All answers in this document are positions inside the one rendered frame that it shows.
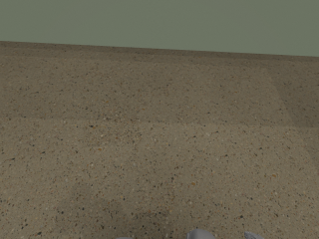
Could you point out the robot right thigh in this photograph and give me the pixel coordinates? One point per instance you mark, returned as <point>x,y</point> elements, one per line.
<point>199,234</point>

